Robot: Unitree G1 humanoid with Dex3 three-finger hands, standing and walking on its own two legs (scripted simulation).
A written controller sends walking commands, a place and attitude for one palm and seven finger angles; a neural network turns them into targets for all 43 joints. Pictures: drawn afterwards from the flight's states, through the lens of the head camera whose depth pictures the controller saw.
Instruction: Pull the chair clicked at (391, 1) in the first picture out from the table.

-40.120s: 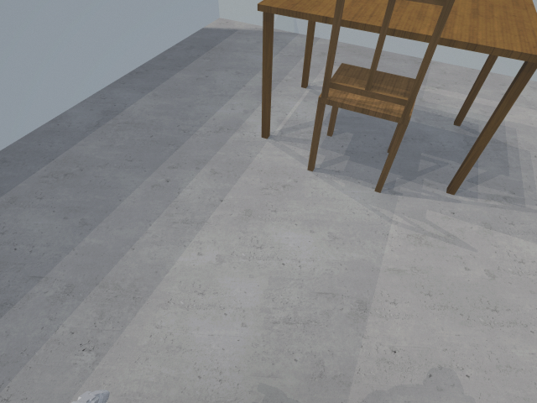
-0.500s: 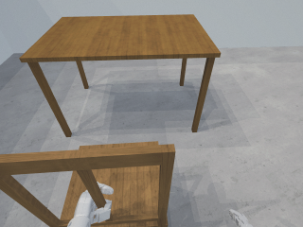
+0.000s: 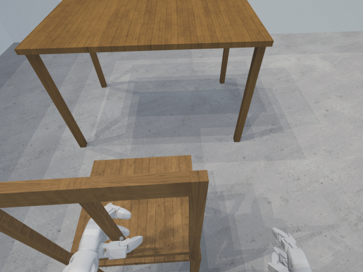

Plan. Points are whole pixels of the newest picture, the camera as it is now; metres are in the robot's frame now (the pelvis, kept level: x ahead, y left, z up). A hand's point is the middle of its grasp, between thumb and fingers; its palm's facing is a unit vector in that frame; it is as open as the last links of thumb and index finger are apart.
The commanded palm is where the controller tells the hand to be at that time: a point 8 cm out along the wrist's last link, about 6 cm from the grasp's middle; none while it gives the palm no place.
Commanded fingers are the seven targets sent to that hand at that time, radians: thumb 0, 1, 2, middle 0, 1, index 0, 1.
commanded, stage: open the thumb and straighten the fingers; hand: left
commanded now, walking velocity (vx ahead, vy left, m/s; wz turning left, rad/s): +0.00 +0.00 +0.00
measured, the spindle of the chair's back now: (113, 232) +0.22 +0.17 -0.04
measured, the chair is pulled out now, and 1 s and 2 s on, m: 0.68 0.68 0.68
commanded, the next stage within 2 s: draw the fingers out of the gap in 0.48 s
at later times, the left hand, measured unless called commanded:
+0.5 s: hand (122, 233) +0.22 +0.15 -0.05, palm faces +0.04 -0.98 -0.19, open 17.1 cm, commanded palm +0.20 +0.21 -0.03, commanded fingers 0.00 -0.55 0.20 0.00 0.00 0.00 0.00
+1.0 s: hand (112, 268) +0.15 +0.16 -0.06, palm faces +0.07 -0.98 -0.19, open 17.5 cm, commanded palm +0.12 +0.21 -0.03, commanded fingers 0.00 -0.55 0.20 0.00 0.00 0.00 0.00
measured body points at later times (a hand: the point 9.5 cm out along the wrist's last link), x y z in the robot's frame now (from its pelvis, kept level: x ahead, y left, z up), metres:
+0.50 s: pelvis +0.02 -0.02 -0.03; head +0.05 -0.04 +0.42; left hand +0.22 +0.20 -0.04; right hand +0.19 -0.26 -0.11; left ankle +0.00 +0.11 -0.73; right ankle +0.04 -0.13 -0.73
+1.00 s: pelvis +0.02 -0.01 -0.04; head +0.04 -0.02 +0.41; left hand +0.15 +0.21 -0.04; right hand +0.21 -0.24 -0.10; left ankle +0.00 +0.11 -0.73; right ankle +0.04 -0.13 -0.73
